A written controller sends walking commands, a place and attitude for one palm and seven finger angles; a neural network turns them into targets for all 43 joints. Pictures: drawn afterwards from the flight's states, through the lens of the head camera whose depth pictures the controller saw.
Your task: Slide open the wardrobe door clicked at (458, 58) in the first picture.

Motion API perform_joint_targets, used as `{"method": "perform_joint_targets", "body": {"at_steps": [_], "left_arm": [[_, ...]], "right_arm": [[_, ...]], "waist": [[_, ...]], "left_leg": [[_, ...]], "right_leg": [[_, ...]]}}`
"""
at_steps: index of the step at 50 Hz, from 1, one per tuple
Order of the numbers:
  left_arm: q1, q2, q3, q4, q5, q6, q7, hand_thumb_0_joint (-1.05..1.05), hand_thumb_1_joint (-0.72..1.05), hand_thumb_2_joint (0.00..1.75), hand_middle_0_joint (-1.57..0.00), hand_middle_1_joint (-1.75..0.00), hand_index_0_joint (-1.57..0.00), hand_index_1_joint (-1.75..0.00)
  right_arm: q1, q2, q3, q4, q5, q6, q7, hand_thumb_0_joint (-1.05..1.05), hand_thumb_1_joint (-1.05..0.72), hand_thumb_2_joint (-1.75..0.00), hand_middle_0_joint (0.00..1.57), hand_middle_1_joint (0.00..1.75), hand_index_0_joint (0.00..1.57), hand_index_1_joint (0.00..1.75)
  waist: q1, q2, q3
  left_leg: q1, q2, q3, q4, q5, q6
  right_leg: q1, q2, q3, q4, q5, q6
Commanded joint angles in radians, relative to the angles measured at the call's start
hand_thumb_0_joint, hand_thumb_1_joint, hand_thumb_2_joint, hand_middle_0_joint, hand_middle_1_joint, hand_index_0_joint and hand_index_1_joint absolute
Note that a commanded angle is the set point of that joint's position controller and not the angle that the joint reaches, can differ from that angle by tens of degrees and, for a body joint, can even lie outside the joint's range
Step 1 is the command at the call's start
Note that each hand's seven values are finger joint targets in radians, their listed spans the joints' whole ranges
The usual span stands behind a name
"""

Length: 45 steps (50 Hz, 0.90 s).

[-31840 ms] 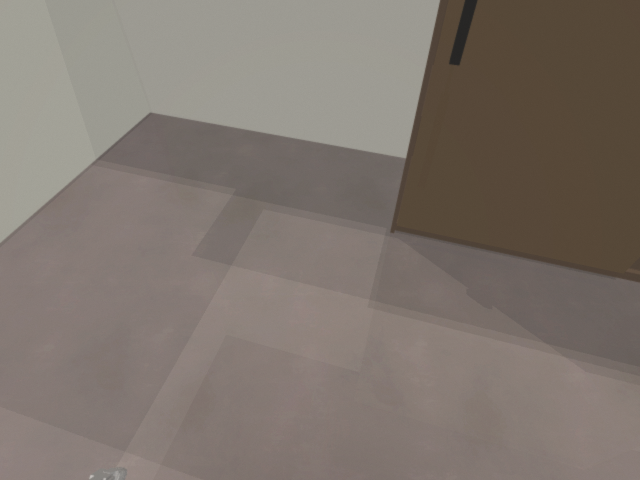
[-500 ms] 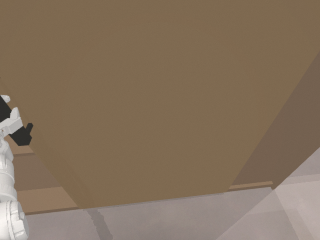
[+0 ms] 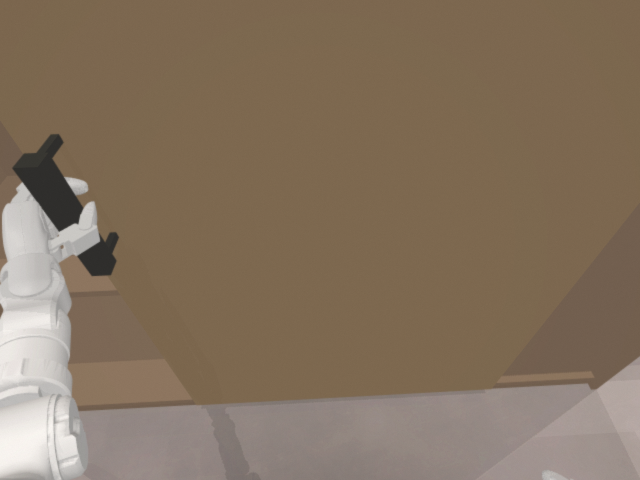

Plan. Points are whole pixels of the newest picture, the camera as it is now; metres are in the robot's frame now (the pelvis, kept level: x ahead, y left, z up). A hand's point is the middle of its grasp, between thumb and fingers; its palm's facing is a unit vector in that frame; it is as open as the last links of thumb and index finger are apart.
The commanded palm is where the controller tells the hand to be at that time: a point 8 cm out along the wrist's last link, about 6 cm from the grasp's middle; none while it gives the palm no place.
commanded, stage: stop walking and hold the door there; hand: left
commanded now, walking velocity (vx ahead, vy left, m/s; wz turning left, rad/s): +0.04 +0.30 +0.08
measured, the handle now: (79, 209) +0.42 +0.35 +0.12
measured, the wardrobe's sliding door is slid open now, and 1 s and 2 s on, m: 0.53 0.54 0.54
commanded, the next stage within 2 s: loosen the grip on the handle in 1.18 s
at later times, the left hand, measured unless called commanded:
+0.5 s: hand (85, 230) +0.38 +0.32 +0.12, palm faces +0.33 -0.92 -0.20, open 6.0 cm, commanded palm +0.35 +0.34 +0.11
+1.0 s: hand (86, 231) +0.38 +0.31 +0.13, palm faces +0.26 -0.96 -0.12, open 6.2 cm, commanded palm +0.35 +0.34 +0.11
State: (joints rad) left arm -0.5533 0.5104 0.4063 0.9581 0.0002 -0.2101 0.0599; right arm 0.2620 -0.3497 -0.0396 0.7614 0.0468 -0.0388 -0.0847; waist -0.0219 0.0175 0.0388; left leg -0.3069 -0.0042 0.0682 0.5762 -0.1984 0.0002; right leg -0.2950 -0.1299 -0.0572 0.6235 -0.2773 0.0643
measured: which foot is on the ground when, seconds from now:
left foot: down 0.00-0.26, up 0.28-0.52, down 0.54-1.00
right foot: down 0.00-0.02, up 0.04-0.26, down 0.28-0.52, up 0.54-0.68, down 0.70-1.00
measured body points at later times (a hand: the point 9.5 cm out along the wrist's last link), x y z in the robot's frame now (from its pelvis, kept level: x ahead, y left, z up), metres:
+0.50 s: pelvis -0.02 +0.08 +0.00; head +0.05 +0.07 +0.45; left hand +0.36 +0.37 +0.14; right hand +0.11 -0.18 -0.12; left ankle +0.06 +0.26 -0.70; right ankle -0.07 -0.07 -0.72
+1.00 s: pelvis -0.02 +0.12 +0.00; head +0.04 +0.12 +0.45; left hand +0.36 +0.36 +0.13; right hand +0.16 -0.09 -0.11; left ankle +0.02 +0.25 -0.73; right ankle -0.02 -0.01 -0.72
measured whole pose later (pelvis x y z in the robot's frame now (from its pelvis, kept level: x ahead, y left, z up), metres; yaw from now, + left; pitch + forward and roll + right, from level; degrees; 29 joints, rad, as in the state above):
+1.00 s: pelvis -0.02 +0.12 +0.00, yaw +3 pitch -1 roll -1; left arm -0.52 0.22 0.10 0.42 -0.06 -0.11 0.12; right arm 0.15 -0.20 0.04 0.67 0.02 -0.07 -0.07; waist 0.05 0.02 0.15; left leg -0.33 0.08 0.08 0.60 -0.24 -0.01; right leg -0.27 -0.03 -0.04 0.69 -0.43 0.02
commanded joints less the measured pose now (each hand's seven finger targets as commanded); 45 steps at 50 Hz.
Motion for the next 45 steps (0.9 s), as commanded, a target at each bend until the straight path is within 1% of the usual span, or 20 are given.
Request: {"method": "perform_joint_targets", "body": {"at_steps": [1,6,11,12,13,14,17,22,24,26,27,28,29,32,34,36,37,41,43,45], "left_arm": [[-0.299,0.232,-0.031,-0.214,-0.006,-0.064,0.028,0.0,0.9,0.9,-0.45,-1.4,-0.45,-1.4],[-0.372,0.126,-0.123,-0.395,-0.031,-0.056,0.035,0.0,0.9,0.9,-0.45,-1.4,-0.45,-1.4],[-0.402,0.147,-0.114,-0.416,-0.03,-0.026,0.031,0.0,0.9,0.9,-0.45,-1.4,-0.45,-1.4],[-0.384,0.148,-0.114,-0.406,-0.025,-0.03,0.027,0.0,0.9,0.9,-0.45,-1.4,-0.45,-1.4],[-0.337,0.245,-0.053,-0.341,-0.016,-0.026,0.035,0.0,0.9,0.9,-0.45,-1.4,-0.45,-1.4],[-0.328,0.263,-0.019,-0.295,-0.048,-0.006,0.039,0.0,0.9,0.9,-0.45,-1.4,-0.45,-1.4],[-0.443,0.177,-0.078,-0.473,-0.048,-0.012,0.037,0.0,0.9,0.9,-0.45,-1.4,-0.45,-1.4],[-0.433,0.081,-0.122,-0.614,-0.027,-0.025,0.031,0.0,0.9,0.9,-0.45,-1.4,-0.45,-1.4],[-0.43,0.005,-0.18,-0.729,-0.026,-0.041,0.035,0.0,0.9,0.9,-0.45,-1.4,-0.45,-1.4],[-0.449,-0.133,-0.292,-0.889,-0.044,-0.074,0.027,0.0,0.9,0.9,-0.45,-1.4,-0.45,-1.4],[-0.463,-0.204,-0.35,-0.909,-0.037,-0.081,0.008,0.0,0.9,0.9,-0.45,-1.4,-0.45,-1.4],[-0.32,-0.28,-0.391,-0.838,-0.055,-0.058,0.0,0.0,0.9,0.9,-0.45,-1.4,-0.45,-1.4],[-0.3,0.024,-0.143,-0.814,-0.03,-0.042,0.032,0.0,0.9,0.9,-0.45,-1.4,-0.45,-1.4],[-0.388,-0.089,-0.25,-0.891,-0.036,-0.026,0.026,0.0,0.9,0.9,-0.45,-1.4,-0.45,-1.4],[-0.408,-0.085,-0.266,-0.891,-0.034,-0.015,0.019,0.0,0.9,0.9,-0.45,-1.4,-0.45,-1.4],[-0.367,0.013,-0.188,-0.787,-0.037,0.016,0.031,0.0,0.9,0.9,-0.45,-1.4,-0.45,-1.4],[-0.372,-0.009,-0.206,-0.775,-0.045,0.027,0.029,0.0,0.9,0.9,-0.45,-1.4,-0.45,-1.4],[-0.39,-0.081,-0.249,-0.813,-0.042,0.019,0.037,0.0,0.9,0.9,-0.45,-1.4,-0.45,-1.4],[-0.357,-0.195,-0.348,-0.818,-0.047,0.009,0.024,0.0,0.9,0.9,-0.45,-1.4,-0.45,-1.4],[-0.328,-0.225,-0.366,-0.793,-0.034,0.004,0.021,0.0,0.9,0.9,-0.45,-1.4,-0.45,-1.4]], "right_arm": [[-0.058,-0.101,-0.032,-0.159,0.002,-0.02,0.003,0.0,-0.9,-0.9,0.2,0.3,0.2,0.3],[-0.078,-0.066,-0.026,-0.16,0.004,-0.059,0.013,0.0,-0.9,-0.9,0.2,0.3,0.2,0.3],[-0.114,-0.035,0.001,-0.176,0.001,-0.071,0.037,0.0,-0.9,-0.9,0.2,0.3,0.2,0.3],[-0.122,-0.027,0.006,-0.183,-0.005,-0.07,0.044,0.0,-0.9,-0.9,0.2,0.3,0.2,0.3],[-0.084,-0.032,-0.001,-0.18,-0.012,-0.052,0.049,0.0,-0.9,-0.9,0.2,0.3,0.2,0.3],[-0.076,-0.097,-0.019,-0.172,-0.015,-0.056,0.048,0.0,-0.9,-0.9,0.2,0.3,0.2,0.3],[-0.102,-0.045,-0.003,-0.162,-0.009,-0.087,0.054,0.0,-0.9,-0.9,0.2,0.3,0.2,0.3],[-0.147,0.012,0.003,-0.174,-0.02,-0.075,0.017,0.0,-0.9,-0.9,0.2,0.3,0.2,0.3],[-0.147,0.007,-0.01,-0.184,-0.019,-0.071,-0.006,0.0,-0.9,-0.9,0.2,0.3,0.2,0.3],[-0.125,-0.038,-0.024,-0.202,-0.007,-0.083,-0.002,0.0,-0.9,-0.9,0.2,0.3,0.2,0.3],[-0.119,-0.028,-0.031,-0.205,-0.003,-0.091,0.008,0.0,-0.9,-0.9,0.2,0.3,0.2,0.3],[-0.137,0.026,-0.016,-0.191,0.003,-0.092,0.006,0.0,-0.9,-0.9,0.2,0.3,0.2,0.3],[-0.13,-0.026,-0.025,-0.169,-0.012,-0.082,-0.003,0.0,-0.9,-0.9,0.2,0.3,0.2,0.3],[-0.145,0.001,-0.001,-0.195,-0.01,-0.085,0.004,0.0,-0.9,-0.9,0.2,0.3,0.2,0.3],[-0.135,0.006,0.006,-0.215,-0.009,-0.09,0.006,0.0,-0.9,-0.9,0.2,0.3,0.2,0.3],[-0.121,0.032,0.012,-0.219,-0.007,-0.09,0.003,0.0,-0.9,-0.9,0.2,0.3,0.2,0.3],[-0.142,0.021,0.013,-0.215,-0.009,-0.094,0.002,0.0,-0.9,-0.9,0.2,0.3,0.2,0.3],[-0.139,0.032,0.034,-0.188,-0.021,-0.099,-0.018,0.0,-0.9,-0.9,0.2,0.3,0.2,0.3],[-0.157,0.0,0.019,-0.202,-0.013,-0.085,-0.006,0.0,-0.9,-0.9,0.2,0.3,0.2,0.3],[-0.145,0.009,0.025,-0.204,-0.03,-0.073,0.013,0.0,-0.9,-0.9,0.2,0.3,0.2,0.3]], "waist": [[0.022,0.144,-0.147],[0.014,0.17,-0.278],[0.062,0.167,-0.291],[0.086,0.056,-0.268],[0.075,-0.281,-0.218],[0.055,-0.271,-0.159],[0.032,-0.279,-0.174],[0.049,-0.254,-0.213],[0.006,-0.086,-0.298],[-0.022,0.315,-0.435],[-0.025,0.201,-0.343],[-0.014,0.182,-0.295],[0.009,0.255,-0.284],[0.016,0.287,-0.298],[0.017,0.123,-0.313],[0.014,-0.298,-0.275],[0.034,-0.356,-0.249],[0.023,-0.213,-0.36],[0.032,0.066,-0.391],[0.017,0.237,-0.323]], "left_leg": [[0.022,0.23,-0.251,-0.209,0.081,0.103],[0.202,0.246,-0.261,-0.19,0.297,0.212],[0.098,0.171,-0.166,-0.151,0.16,0.145],[-0.079,0.139,-0.149,-0.03,0.069,0.094],[-0.42,-0.002,-0.049,0.231,-0.175,-0.008],[-0.498,0.021,-0.11,0.526,-0.291,-0.063],[-0.475,0.077,-0.142,0.593,-0.22,-0.062],[0.003,0.013,0.11,0.048,-0.1,-0.028],[0.294,0.022,0.163,-0.097,0.127,-0.02],[0.493,0.399,-0.349,-0.126,0.531,0.17],[0.365,0.426,-0.419,-0.165,0.398,0.218],[0.323,0.417,-0.404,-0.164,0.303,0.256],[0.245,0.412,-0.349,-0.15,0.259,0.244],[0.111,0.313,-0.151,-0.057,0.147,0.129],[0.076,0.245,-0.079,0.067,0.095,0.068],[-0.065,0.054,0.035,0.26,-0.197,-0.038],[-0.121,0.04,-0.023,0.334,-0.271,-0.037],[0.104,0.068,0.01,-0.071,0.093,-0.014],[0.364,0.282,-0.173,-0.058,0.639,0.086],[0.295,0.368,-0.3,-0.17,0.475,0.157]], "right_leg": [[-0.064,0.029,-0.019,0.165,-0.2,-0.033],[-0.143,0.075,-0.043,0.469,-0.306,-0.017],[0.148,0.048,-0.066,-0.016,-0.17,-0.048],[0.34,-0.044,0.034,-0.244,-0.037,-0.091],[0.561,-0.343,0.469,-0.375,0.141,-0.214],[0.465,-0.496,0.543,-0.344,0.434,-0.266],[0.461,-0.34,0.21,-0.178,0.627,-0.16],[0.247,-0.196,-0.025,-0.073,0.622,-0.106],[0.118,-0.105,-0.101,0.173,0.451,-0.061],[-0.187,0.068,-0.013,0.591,-0.359,-0.025],[-0.22,0.086,0.04,0.632,-0.371,-0.03],[-0.236,0.071,0.059,0.578,-0.354,-0.026],[-0.198,0.037,0.069,0.484,-0.323,-0.023],[0.047,0.078,0.019,0.134,-0.198,-0.04],[0.133,0.06,0.053,-0.092,0.021,-0.049],[0.143,-0.139,0.308,-0.199,0.307,-0.145],[0.182,-0.165,0.339,-0.197,0.428,-0.186],[0.268,-0.088,0.124,0.039,0.737,-0.113],[0.02,0.036,0.048,0.083,0.224,-0.024],[-0.053,0.092,0.039,0.18,-0.272,-0.032]]}}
